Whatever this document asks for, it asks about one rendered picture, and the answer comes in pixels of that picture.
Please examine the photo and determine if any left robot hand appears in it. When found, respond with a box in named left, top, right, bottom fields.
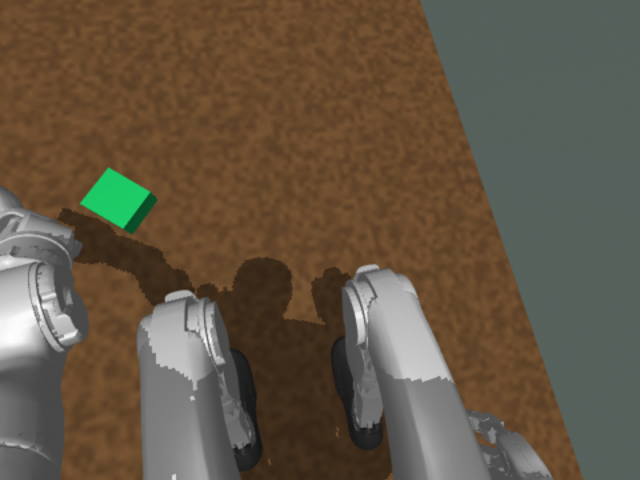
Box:
left=0, top=185, right=83, bottom=258

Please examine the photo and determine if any right robot foot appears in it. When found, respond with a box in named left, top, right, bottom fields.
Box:
left=331, top=336, right=383, bottom=450

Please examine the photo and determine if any left robot arm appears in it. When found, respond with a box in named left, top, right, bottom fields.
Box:
left=0, top=208, right=89, bottom=480

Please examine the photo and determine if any right robot hand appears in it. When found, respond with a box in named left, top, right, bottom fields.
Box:
left=466, top=409, right=554, bottom=480

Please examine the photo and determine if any left robot foot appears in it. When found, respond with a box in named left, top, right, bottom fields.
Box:
left=230, top=349, right=263, bottom=471

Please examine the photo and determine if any small box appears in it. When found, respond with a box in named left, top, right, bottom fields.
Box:
left=80, top=167, right=157, bottom=235

